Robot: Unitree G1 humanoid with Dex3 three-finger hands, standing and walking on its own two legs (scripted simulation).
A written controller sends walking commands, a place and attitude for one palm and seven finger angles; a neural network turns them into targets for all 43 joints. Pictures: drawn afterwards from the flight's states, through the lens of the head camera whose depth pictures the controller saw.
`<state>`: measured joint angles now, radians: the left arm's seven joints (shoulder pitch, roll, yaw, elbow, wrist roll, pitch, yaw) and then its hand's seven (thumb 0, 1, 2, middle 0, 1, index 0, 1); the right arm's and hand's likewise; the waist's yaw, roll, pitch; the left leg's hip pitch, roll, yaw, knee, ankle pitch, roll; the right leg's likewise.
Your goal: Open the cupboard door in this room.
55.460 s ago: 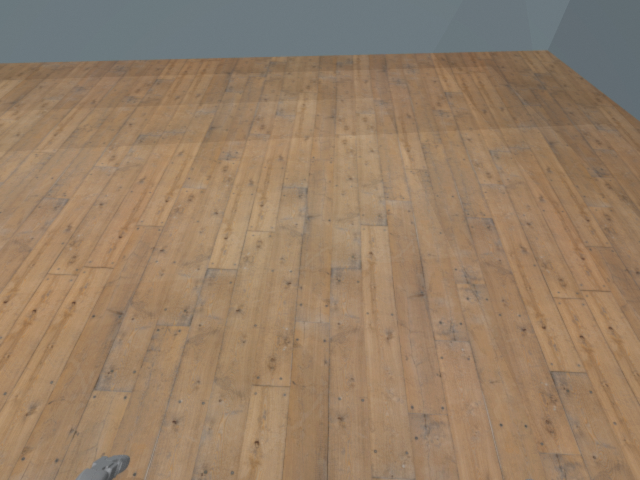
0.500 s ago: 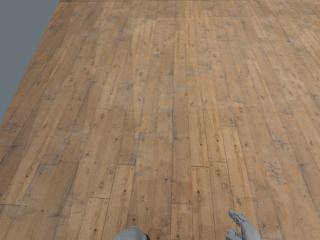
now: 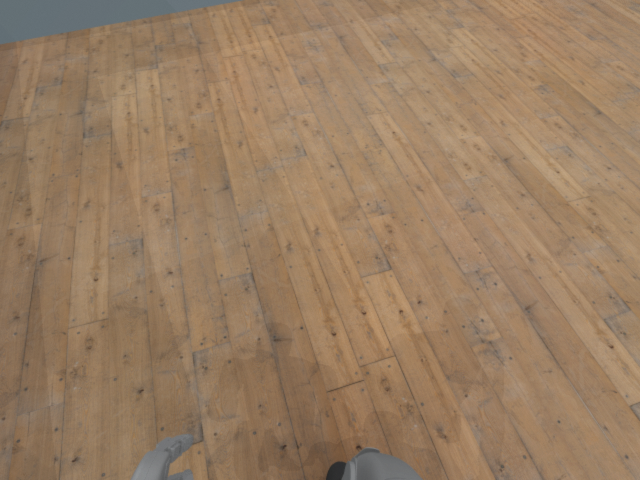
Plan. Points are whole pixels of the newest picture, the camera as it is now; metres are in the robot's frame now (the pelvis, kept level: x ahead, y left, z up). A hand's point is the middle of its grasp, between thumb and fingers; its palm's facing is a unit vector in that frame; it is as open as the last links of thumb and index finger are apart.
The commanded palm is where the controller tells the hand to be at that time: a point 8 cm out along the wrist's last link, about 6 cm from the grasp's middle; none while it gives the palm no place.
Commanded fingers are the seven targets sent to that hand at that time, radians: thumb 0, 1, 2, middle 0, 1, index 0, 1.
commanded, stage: turn to face it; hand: left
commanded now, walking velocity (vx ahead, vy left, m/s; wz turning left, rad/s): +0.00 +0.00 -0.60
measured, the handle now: out of the picture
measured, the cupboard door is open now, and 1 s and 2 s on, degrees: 42 42 42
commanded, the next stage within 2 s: none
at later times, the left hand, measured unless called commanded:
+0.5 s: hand (191, 434) +0.20 +0.19 -0.17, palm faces +0.13 -0.97 -0.21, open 7.2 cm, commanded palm none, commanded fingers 0.00 0.90 0.90 -0.20 -0.30 -0.20 -0.30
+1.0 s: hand (185, 358) +0.30 +0.22 -0.14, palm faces +0.35 -0.90 -0.27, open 7.3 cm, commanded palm none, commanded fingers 0.00 0.90 0.90 -0.20 -0.30 -0.20 -0.30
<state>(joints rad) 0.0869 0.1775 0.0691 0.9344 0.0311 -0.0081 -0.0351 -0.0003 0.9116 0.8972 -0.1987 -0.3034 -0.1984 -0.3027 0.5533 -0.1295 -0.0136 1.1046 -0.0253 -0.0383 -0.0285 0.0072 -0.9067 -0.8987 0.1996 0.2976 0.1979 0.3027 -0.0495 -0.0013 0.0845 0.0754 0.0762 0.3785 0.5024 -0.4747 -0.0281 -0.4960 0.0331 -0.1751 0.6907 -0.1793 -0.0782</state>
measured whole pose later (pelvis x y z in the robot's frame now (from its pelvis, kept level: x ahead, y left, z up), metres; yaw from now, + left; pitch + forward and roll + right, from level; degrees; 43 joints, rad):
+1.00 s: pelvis +0.26 -0.02 +0.01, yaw +21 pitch +3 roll +0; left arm 0.10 0.21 0.06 0.89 0.02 0.04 0.02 0.00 0.91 0.90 -0.20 -0.30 -0.20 -0.30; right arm 0.21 -0.22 -0.08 0.94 -0.03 0.03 0.00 0.01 -0.90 -0.90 0.20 0.30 0.20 0.30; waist -0.04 0.03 0.07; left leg -0.35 -0.04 -0.10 0.55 -0.25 0.00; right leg -0.38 -0.01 0.01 0.71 -0.38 0.11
